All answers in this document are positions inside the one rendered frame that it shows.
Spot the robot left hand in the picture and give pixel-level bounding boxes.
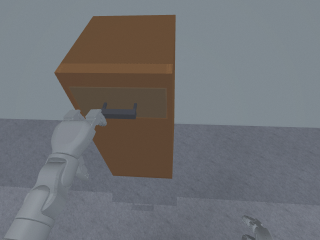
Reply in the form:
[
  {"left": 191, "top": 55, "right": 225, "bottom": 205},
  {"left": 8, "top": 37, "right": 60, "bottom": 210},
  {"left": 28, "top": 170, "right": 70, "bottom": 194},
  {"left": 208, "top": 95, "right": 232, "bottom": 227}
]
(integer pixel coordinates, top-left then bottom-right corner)
[{"left": 51, "top": 109, "right": 107, "bottom": 181}]

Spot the cabinet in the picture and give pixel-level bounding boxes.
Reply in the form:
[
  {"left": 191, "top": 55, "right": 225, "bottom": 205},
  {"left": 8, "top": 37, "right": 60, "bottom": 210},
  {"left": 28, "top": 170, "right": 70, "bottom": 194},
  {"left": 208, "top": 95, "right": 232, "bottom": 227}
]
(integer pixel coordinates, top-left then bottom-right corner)
[{"left": 54, "top": 15, "right": 176, "bottom": 179}]

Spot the robot left forearm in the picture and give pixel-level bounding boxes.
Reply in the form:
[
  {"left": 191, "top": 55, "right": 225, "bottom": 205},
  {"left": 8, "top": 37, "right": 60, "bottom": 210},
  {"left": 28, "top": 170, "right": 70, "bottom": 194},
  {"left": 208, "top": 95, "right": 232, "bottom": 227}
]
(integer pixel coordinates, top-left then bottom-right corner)
[{"left": 0, "top": 152, "right": 80, "bottom": 240}]

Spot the robot right hand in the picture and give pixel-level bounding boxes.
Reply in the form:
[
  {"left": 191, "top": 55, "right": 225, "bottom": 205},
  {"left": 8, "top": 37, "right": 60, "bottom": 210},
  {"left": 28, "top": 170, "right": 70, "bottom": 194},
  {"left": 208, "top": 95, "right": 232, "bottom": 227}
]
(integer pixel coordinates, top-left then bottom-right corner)
[{"left": 241, "top": 215, "right": 274, "bottom": 240}]

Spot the handle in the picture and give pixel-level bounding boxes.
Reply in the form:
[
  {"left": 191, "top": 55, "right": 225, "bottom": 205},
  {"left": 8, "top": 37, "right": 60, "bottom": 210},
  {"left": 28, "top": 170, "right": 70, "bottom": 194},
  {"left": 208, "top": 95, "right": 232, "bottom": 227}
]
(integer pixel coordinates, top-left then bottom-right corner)
[{"left": 100, "top": 102, "right": 137, "bottom": 120}]

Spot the drawer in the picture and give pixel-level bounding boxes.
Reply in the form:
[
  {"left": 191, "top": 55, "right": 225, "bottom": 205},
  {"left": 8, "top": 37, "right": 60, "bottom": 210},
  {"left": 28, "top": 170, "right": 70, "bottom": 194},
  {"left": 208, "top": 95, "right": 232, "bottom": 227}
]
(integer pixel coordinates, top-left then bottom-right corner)
[{"left": 69, "top": 86, "right": 167, "bottom": 118}]

